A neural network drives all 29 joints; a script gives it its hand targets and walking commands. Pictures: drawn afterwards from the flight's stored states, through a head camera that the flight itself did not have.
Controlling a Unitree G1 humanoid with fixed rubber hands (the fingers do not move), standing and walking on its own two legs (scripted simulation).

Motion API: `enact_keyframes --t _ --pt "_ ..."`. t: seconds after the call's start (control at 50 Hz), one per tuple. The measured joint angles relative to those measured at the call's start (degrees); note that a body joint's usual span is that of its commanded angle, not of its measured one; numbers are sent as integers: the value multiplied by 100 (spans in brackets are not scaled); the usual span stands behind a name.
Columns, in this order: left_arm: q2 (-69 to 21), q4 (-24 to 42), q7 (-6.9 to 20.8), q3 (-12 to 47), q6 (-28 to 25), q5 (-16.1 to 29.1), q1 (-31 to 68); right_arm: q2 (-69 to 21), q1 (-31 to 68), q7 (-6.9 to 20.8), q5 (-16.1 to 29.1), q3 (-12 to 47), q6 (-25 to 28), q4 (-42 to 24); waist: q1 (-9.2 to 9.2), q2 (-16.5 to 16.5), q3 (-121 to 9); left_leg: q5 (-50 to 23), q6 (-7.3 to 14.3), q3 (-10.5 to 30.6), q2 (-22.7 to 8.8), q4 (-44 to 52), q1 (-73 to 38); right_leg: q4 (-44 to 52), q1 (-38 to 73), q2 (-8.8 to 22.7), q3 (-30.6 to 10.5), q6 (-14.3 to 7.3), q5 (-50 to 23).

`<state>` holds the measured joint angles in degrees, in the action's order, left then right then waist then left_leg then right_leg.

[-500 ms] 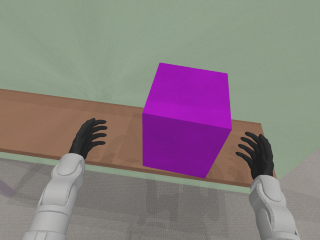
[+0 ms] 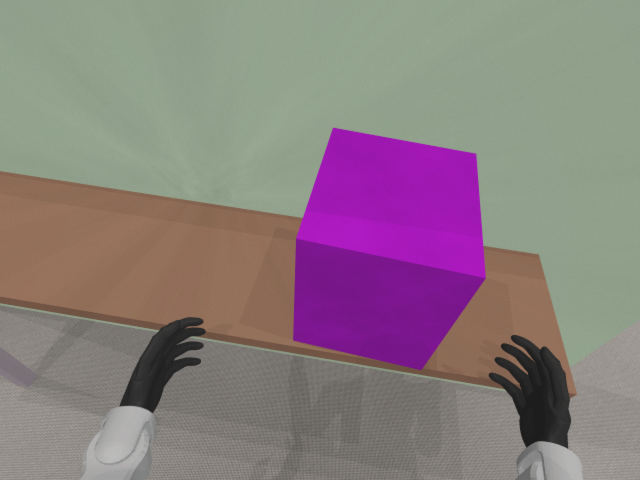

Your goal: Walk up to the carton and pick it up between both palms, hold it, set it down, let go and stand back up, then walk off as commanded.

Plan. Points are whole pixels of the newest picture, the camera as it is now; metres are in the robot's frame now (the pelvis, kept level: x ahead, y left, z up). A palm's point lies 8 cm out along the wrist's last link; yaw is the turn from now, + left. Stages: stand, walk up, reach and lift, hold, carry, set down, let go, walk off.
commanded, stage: set down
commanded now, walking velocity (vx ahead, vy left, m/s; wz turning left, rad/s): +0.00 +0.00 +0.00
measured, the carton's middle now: (378, 253) +0.42 -0.09 +0.02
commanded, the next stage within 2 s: let go in 1.28 s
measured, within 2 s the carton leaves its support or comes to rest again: neither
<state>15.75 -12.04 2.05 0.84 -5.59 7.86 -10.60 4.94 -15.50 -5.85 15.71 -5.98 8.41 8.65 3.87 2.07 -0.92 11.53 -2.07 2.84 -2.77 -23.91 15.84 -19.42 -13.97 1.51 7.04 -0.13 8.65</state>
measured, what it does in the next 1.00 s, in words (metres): stands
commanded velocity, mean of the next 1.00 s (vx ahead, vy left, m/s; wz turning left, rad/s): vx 0.00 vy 0.00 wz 0.00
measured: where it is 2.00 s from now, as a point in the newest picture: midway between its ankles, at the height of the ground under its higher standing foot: outside the picture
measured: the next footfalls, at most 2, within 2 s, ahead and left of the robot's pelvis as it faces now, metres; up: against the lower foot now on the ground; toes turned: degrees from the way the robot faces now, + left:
none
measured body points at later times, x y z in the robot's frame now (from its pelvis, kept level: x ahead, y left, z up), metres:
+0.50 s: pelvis +0.01 +0.00 +0.00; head +0.03 +0.02 +0.45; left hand +0.23 +0.22 -0.05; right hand +0.19 -0.24 -0.04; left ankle +0.01 +0.14 -0.74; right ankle +0.01 -0.12 -0.74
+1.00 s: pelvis +0.01 +0.00 +0.00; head +0.03 +0.01 +0.45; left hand +0.21 +0.22 -0.07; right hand +0.17 -0.23 -0.07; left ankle +0.01 +0.14 -0.74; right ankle +0.01 -0.12 -0.74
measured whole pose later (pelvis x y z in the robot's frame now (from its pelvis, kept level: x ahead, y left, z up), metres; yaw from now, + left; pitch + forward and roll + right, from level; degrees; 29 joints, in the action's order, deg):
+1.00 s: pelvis +0.01 +0.00 +0.00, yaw +0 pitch +1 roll -1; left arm 14.6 -22.6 0.5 1.3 7.0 6.7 -11.9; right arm 5.3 -14.6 -0.7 6.7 -5.8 11.7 32.9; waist 1.6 0.4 0.7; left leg 12.9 -2.1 2.8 -2.8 -23.7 12.2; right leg -19.4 -10.4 1.5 7.0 0.0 10.1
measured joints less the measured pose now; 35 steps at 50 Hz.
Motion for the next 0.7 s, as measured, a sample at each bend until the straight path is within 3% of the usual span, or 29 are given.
enact_keyframes --t 0.3,0.42,0.7 --pt "-2 -369 46 50 155 0 -101 0 0 162 -109 7 360 1029 -27 -88 113 118 -1 -1 -1 0 -219 0 220 0 0 14 122" --pt "-12 -499 21 50 273 0 -126 6 2 212 -223 9 421 1328 -132 -101 137 129 -1 -1 -1 7 -274 0 272 0 0 16 136" --pt "-67 -841 -79 50 947 -4 -130 35 54 324 -657 10 350 2000 -216 -164 158 133 -3 -2 -1 17 -365 0 359 0 -1 16 144"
